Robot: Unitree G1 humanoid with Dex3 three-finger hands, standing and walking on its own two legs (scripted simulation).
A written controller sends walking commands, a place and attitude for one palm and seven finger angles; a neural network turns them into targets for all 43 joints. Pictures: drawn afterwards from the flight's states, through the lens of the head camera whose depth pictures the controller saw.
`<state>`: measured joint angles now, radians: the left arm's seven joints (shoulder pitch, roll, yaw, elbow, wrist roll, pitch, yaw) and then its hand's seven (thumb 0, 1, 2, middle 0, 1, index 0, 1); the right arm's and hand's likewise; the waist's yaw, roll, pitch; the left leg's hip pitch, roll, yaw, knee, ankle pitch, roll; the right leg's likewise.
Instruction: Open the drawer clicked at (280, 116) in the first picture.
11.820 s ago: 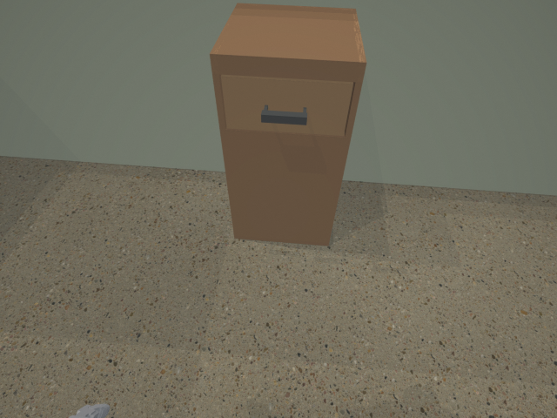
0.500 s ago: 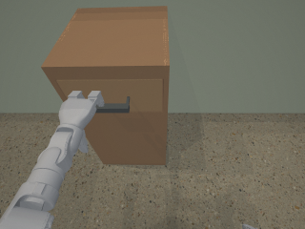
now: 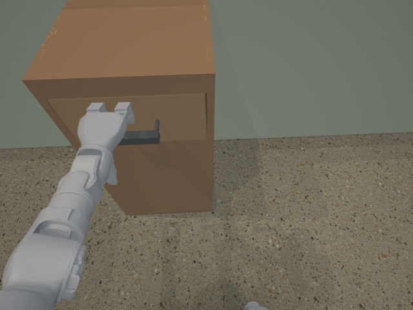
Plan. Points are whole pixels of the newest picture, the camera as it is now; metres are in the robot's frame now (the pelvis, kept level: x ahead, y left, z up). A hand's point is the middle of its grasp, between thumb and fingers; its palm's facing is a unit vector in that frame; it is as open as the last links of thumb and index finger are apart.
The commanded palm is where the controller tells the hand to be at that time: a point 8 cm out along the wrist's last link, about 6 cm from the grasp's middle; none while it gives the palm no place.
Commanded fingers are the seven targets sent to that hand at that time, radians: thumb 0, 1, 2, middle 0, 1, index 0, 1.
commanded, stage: move the hooked fingers above the handle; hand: left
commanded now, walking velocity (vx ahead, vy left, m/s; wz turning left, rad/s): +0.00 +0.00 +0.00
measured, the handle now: (134, 131) +0.55 +0.20 -0.05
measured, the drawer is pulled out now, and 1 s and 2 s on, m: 0.00 0.00 0.00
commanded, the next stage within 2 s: lower the fingers behind the handle in 1.02 s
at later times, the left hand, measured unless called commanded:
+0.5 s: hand (127, 129) +0.51 +0.19 +0.00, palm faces -0.03 -0.01 -1.00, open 13.7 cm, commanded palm +0.49 +0.21 +0.06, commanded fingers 0.00 -0.50 0.30 -0.30 -1.20 -0.30 -1.20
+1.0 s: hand (124, 130) +0.51 +0.20 +0.00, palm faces -0.03 -0.02 -1.00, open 13.8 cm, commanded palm +0.49 +0.20 +0.06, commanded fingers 0.00 -0.50 0.30 -0.30 -1.20 -0.30 -1.20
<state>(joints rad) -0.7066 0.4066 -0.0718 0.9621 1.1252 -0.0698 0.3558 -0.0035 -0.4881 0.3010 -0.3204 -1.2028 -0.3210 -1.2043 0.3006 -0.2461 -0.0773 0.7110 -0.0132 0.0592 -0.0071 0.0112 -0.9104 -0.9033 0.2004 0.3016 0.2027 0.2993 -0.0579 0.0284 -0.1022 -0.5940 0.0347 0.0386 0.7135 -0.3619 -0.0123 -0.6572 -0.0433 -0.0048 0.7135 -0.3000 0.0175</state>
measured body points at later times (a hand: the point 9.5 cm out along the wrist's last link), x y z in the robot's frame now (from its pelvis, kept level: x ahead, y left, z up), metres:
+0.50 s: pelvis +0.00 +0.01 -0.02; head +0.12 +0.00 +0.42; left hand +0.51 +0.19 +0.06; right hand -0.02 -0.27 -0.14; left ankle -0.02 +0.13 -0.71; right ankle +0.02 -0.13 -0.71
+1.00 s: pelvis +0.01 +0.01 -0.02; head +0.12 +0.01 +0.42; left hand +0.50 +0.20 +0.06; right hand +0.03 -0.26 -0.14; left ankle -0.02 +0.13 -0.71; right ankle +0.02 -0.13 -0.71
